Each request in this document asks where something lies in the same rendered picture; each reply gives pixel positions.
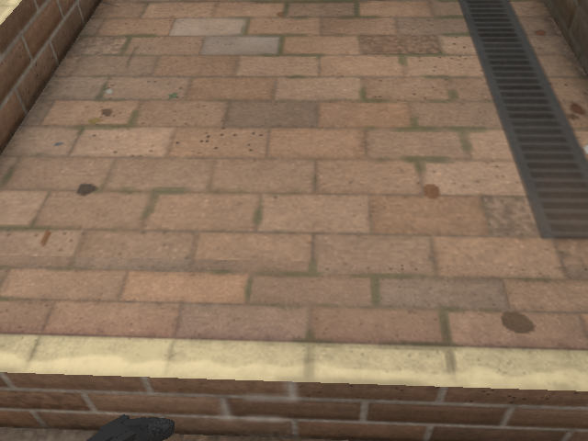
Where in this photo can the robot left hand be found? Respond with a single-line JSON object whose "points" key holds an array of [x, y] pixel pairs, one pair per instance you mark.
{"points": [[139, 429]]}

